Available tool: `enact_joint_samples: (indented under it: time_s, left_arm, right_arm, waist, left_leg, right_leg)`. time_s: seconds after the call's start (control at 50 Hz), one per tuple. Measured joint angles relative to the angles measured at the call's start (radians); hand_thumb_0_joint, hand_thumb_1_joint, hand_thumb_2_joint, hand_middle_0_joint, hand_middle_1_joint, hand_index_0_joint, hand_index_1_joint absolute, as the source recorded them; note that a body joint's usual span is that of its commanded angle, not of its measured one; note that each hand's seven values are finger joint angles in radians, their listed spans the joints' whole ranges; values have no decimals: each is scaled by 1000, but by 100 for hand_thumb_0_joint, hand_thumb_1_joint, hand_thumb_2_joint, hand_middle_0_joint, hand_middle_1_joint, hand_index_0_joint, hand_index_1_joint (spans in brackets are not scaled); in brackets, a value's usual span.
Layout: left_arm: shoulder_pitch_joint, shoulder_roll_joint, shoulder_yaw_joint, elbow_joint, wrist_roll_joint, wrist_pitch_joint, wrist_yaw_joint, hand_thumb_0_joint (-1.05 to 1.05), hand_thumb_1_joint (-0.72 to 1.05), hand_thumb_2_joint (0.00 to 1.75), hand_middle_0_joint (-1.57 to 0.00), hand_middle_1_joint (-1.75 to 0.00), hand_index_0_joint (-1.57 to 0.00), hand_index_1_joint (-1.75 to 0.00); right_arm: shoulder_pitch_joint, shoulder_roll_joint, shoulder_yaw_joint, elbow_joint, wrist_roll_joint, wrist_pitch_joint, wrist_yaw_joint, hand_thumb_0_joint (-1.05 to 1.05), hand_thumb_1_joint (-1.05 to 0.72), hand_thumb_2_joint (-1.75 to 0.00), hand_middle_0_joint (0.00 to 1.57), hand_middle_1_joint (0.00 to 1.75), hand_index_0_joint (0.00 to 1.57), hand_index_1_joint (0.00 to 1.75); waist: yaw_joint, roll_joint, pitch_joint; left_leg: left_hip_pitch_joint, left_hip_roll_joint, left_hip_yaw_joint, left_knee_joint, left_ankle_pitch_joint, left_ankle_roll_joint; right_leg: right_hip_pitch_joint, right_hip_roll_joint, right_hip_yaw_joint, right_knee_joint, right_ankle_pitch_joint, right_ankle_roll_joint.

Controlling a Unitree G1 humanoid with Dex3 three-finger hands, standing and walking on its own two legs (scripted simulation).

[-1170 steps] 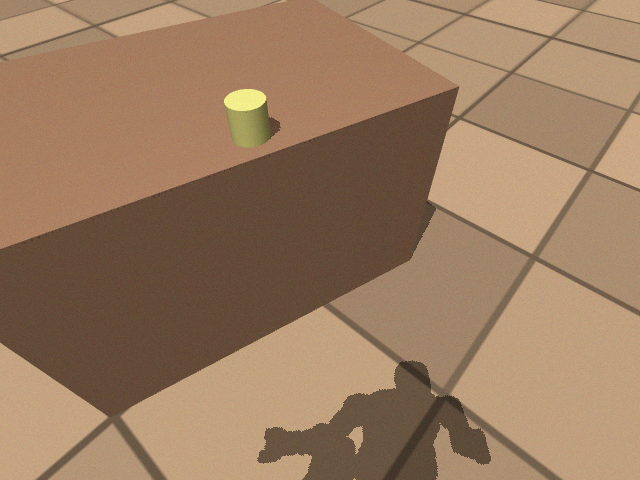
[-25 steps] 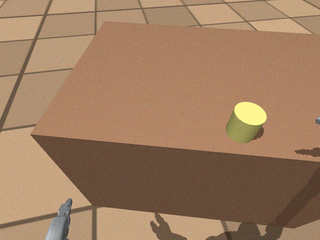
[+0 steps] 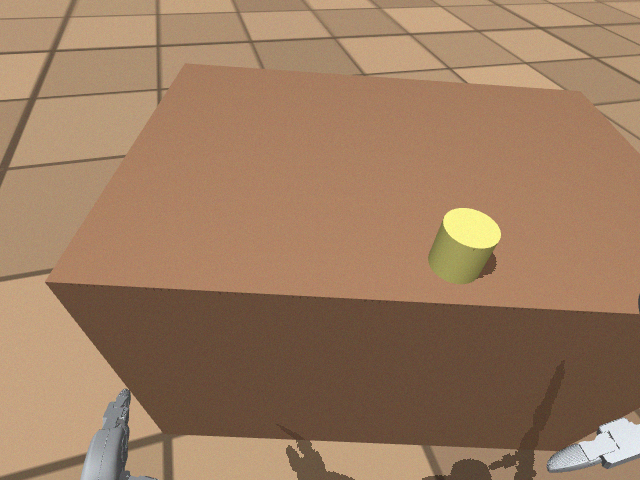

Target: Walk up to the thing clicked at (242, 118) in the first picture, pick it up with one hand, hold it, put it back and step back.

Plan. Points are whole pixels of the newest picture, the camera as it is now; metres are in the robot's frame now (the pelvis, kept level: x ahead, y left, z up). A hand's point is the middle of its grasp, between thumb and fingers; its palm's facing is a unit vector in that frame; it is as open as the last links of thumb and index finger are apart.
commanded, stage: sink last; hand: right
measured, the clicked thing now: (462, 246) +0.45 -0.22 +0.03
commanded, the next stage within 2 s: home in 0.30 s
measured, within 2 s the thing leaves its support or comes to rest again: neither
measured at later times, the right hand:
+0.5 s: hand (614, 374) +0.18 -0.25 +0.15, palm faces +0.39 +0.80 -0.45, open 17.5 cm
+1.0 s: hand (461, 451) +0.18 -0.18 -0.07, palm faces +0.07 +0.98 -0.21, open 17.6 cm
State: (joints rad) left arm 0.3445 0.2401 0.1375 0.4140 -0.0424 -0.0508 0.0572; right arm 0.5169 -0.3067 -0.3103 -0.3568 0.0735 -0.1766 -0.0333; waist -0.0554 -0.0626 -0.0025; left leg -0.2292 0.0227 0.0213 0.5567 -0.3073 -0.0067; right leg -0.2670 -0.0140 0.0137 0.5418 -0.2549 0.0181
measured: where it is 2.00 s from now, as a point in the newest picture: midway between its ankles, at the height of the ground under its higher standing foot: outside the picture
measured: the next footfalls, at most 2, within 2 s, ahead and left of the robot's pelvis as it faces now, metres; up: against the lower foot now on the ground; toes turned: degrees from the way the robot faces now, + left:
none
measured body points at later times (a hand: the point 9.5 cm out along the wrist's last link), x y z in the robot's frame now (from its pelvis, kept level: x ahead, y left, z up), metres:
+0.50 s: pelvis -0.01 +0.01 +0.00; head -0.01 +0.04 +0.45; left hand +0.16 +0.28 -0.07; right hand +0.16 -0.29 +0.18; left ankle -0.01 +0.12 -0.73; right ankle +0.02 -0.13 -0.73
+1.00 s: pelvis +0.01 +0.00 +0.01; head +0.04 +0.00 +0.45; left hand +0.18 +0.23 -0.08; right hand +0.17 -0.23 -0.06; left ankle -0.01 +0.12 -0.73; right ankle +0.02 -0.13 -0.73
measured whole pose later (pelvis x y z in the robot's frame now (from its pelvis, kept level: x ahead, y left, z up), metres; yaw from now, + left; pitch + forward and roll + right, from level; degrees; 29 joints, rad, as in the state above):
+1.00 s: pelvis +0.01 +0.00 +0.01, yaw +0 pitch +0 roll +0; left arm 0.17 0.18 0.00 0.62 -0.02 -0.09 0.06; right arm 0.35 -0.19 -0.03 0.40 0.00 -0.17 -0.03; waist 0.00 0.02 0.06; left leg -0.21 0.03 0.02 0.49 -0.28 -0.01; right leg -0.24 -0.01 0.01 0.46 -0.23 0.02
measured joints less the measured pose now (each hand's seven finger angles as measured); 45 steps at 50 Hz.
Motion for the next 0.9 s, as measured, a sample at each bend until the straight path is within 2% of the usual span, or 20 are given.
enact_joint_samples:
  time_s: [0.06,0.1,0.18,0.28,0.36,0.48,0.58,0.62,0.68,0.76,0.84,0.9]
  left_arm:
    - [-6,-8,8,11,3,-15,2,-1,-53,6,-5,-5,-6,-5]
    - [-15,-11,19,35,6,-24,4,-1,-52,6,-5,-5,-6,-5]
    - [-34,-6,37,91,11,-39,8,-1,-52,5,-5,-5,-6,-5]
    - [-31,-10,24,116,18,-55,2,-1,-51,5,-5,-5,-6,-4]
    - [-42,-13,34,139,25,-56,-2,-1,-52,6,-5,-5,-6,-5]
    - [-52,7,32,125,22,-59,3,-1,-51,9,-6,-7,-7,-7]
    - [-57,-17,-39,97,11,-64,-3,-1,-34,24,-9,-11,-9,-11]
    - [-71,-44,-76,112,10,-63,-10,-1,-24,31,-10,-13,-10,-13]
    - [-99,-86,-106,151,14,-57,-25,-1,-5,41,-11,-15,-12,-16]
    - [-129,-104,-94,188,25,-53,-32,0,18,52,-14,-19,-14,-19]
    - [-140,-73,-75,202,29,-48,-17,0,36,61,-15,-21,-16,-21]
    - [-150,-51,-90,201,25,-42,-1,0,51,69,-16,-23,-17,-23]
  right_arm:
    - [36,28,39,-6,-6,-11,10,-1,57,-4,7,5,6,6]
    - [33,31,45,9,-9,-15,14,-1,58,-4,7,5,6,6]
    - [3,19,16,51,-11,-29,13,-1,59,-4,7,6,6,6]
    - [-28,-6,-24,71,-14,-74,10,-1,59,-4,7,6,6,6]
    - [-51,-28,-49,99,-20,-100,11,-1,58,-4,7,6,6,6]
    - [-59,-28,-58,114,-22,-138,4,-1,56,-5,6,5,6,6]
    - [-46,8,-11,159,-23,-160,15,-1,56,-5,6,5,6,6]
    - [-40,27,20,191,-22,-152,20,-1,56,-4,6,5,5,6]
    - [-27,58,75,246,-25,-128,28,-1,56,-5,6,5,5,5]
    - [-11,92,145,334,-40,-83,34,-1,55,-5,6,5,5,6]
    - [-29,105,193,441,-56,-45,21,-1,55,-5,6,5,6,6]
    - [-70,107,219,546,-62,-30,9,-1,56,-5,6,5,5,5]
  waist:
    - [-5,6,-11]
    - [-6,9,-13]
    - [-2,6,0]
    - [3,3,28]
    - [6,-2,45]
    - [5,-2,42]
    - [4,24,34]
    - [3,36,36]
    - [4,46,44]
    - [17,39,62]
    - [29,33,73]
    - [40,44,75]
  left_leg:
    - [14,3,6,5,-6,4]
    - [21,4,13,8,-8,7]
    - [28,1,19,10,-6,13]
    - [25,-6,18,2,6,20]
    - [27,-9,16,-12,16,20]
    - [50,-6,9,-40,25,15]
    - [72,-5,4,-63,28,12]
    - [75,-5,3,-70,30,11]
    - [70,-3,3,-76,32,9]
    - [62,5,4,-82,34,1]
    - [57,10,1,-85,34,-5]
    - [49,9,-1,-82,31,-6]
  right_leg:
    - [18,3,6,-10,5,4]
    - [26,4,12,-14,9,7]
    - [35,2,19,-21,18,12]
    - [36,-6,18,-35,31,17]
    - [40,-9,16,-50,41,19]
    - [65,-6,8,-76,47,16]
    - [88,-5,2,-97,47,12]
    - [90,-5,1,-101,47,12]
    - [82,-3,1,-102,46,9]
    - [69,5,1,-98,44,2]
    - [61,10,-2,-96,40,-4]
    - [53,10,-4,-91,36,-5]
